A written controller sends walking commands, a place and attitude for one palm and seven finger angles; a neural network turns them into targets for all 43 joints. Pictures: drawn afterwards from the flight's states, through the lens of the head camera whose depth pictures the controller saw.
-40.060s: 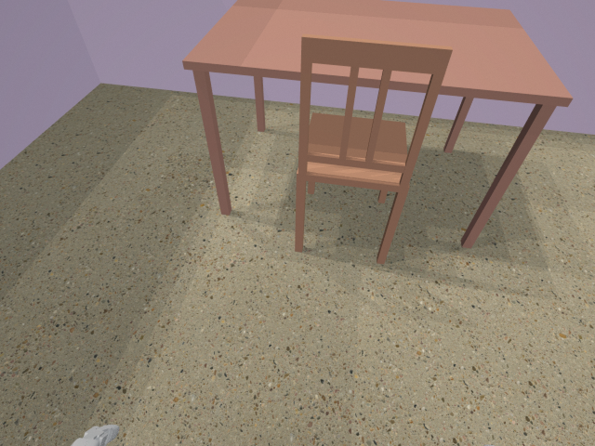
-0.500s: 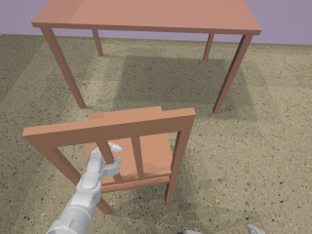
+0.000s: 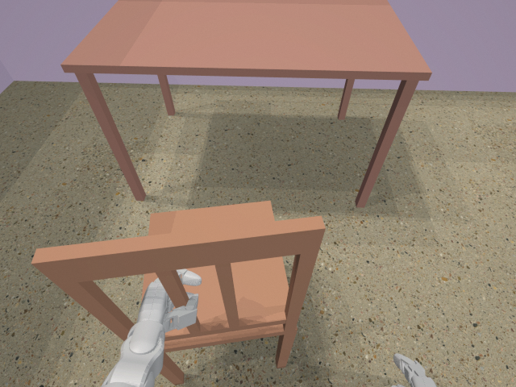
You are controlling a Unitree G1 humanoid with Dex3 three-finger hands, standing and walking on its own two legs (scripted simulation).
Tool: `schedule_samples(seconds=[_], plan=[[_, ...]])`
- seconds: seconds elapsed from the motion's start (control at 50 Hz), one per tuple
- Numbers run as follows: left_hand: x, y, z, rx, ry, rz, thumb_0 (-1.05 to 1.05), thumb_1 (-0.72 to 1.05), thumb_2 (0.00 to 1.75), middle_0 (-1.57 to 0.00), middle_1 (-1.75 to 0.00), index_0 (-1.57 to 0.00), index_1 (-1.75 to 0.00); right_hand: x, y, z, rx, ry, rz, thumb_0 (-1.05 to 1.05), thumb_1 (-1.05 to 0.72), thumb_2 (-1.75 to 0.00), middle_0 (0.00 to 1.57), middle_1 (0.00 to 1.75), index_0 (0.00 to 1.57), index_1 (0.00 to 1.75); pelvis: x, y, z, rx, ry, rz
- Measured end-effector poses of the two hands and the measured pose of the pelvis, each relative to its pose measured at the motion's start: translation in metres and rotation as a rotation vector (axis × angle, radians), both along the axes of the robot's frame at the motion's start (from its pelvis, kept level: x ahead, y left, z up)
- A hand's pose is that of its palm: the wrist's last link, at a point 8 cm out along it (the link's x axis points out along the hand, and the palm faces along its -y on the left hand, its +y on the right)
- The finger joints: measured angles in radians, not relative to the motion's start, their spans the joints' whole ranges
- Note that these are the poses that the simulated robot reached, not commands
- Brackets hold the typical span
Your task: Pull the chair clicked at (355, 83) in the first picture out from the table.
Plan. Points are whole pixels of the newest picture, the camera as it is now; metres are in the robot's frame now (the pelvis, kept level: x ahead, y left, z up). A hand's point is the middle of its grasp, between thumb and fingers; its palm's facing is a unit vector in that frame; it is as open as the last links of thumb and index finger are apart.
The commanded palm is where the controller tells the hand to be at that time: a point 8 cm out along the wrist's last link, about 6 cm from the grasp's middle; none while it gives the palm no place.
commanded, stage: stop walking, hand still on the chair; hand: left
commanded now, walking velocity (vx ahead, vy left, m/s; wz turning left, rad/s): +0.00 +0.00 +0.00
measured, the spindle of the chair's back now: (182, 303) +0.27 +0.16 -0.10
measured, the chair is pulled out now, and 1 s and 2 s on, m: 0.61 0.61 0.61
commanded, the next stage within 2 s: open the thumb and straighten the fingers in 0.14 s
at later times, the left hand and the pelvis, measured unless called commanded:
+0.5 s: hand (185, 305) +0.26 +0.15 -0.07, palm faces +0.04 -0.99 -0.14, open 8.3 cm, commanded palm +0.24 +0.20 -0.05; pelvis +0.00 +0.00 -0.02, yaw +2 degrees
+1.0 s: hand (180, 299) +0.27 +0.16 -0.07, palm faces +0.08 -0.98 -0.17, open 17.1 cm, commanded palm +0.25 +0.20 -0.05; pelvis +0.02 +0.00 -0.04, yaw +3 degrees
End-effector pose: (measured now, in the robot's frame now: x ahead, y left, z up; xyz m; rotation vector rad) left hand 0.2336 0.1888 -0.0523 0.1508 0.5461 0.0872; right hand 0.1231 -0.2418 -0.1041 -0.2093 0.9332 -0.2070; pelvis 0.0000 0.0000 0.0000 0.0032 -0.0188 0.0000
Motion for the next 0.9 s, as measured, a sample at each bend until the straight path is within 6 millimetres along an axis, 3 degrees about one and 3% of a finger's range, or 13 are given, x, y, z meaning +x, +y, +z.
schedule_samples(seconds=[0.14,0.36,0.44,0.56,0.7,0.78,0.9], plan=[[0.000,-0.001,0.000,-0.003,0.003,0.012,0.06,0.64,0.81,-0.30,-1.24,-0.49,-1.45,0.005,-0.008,0.006,-0.018,-0.011,-0.008,0.01,-0.90,-0.89,0.21,0.30,0.20,0.30,0.000,-0.003,0.001,-0.002,-0.001,0.002],[0.002,0.003,-0.001,-0.052,-0.026,0.030,0.06,0.60,0.78,-0.34,-1.30,-0.49,-1.45,-0.005,-0.008,0.003,0.018,-0.005,-0.007,0.01,-0.90,-0.89,0.21,0.30,0.20,0.30,-0.003,-0.007,-0.005,0.001,0.063,0.024],[0.004,0.007,0.001,-0.030,-0.052,0.001,0.04,0.42,0.68,-0.39,-1.35,-0.49,-1.45,-0.004,-0.011,-0.002,0.017,-0.021,0.018,0.01,-0.90,-0.89,0.21,0.30,0.20,0.30,-0.005,-0.005,-0.012,-0.003,0.105,0.029],[0.009,0.015,-0.002,-0.009,-0.017,0.012,0.02,-0.05,0.44,-0.42,-1.33,-0.47,-1.39,0.005,-0.010,-0.015,0.021,-0.036,0.035,0.01,-0.90,-0.89,0.21,0.30,0.20,0.30,-0.003,-0.001,-0.021,-0.004,0.155,0.033],[0.015,0.012,-0.001,-0.020,-0.013,0.015,0.00,-0.40,0.27,-0.35,-1.04,-0.36,-1.07,0.023,-0.001,-0.024,0.034,-0.073,0.060,0.02,-0.90,-0.89,0.21,0.30,0.20,0.30,0.006,0.002,-0.029,-0.005,0.188,0.042],[0.017,0.005,-0.004,-0.031,-0.006,0.002,0.00,-0.48,0.23,-0.27,-0.80,-0.27,-0.81,0.034,0.003,-0.024,0.034,-0.093,0.075,0.02,-0.90,-0.89,0.21,0.30,0.20,0.30,0.011,0.001,-0.033,-0.006,0.198,0.045],[0.019,0.015,-0.007,0.002,0.009,0.026,-0.01,-0.53,0.21,-0.14,-0.40,-0.14,-0.41,0.047,0.002,-0.021,0.021,-0.115,0.087,0.02,-0.90,-0.89,0.21,0.30,0.20,0.30,0.016,-0.002,-0.037,-0.011,0.208,0.049]])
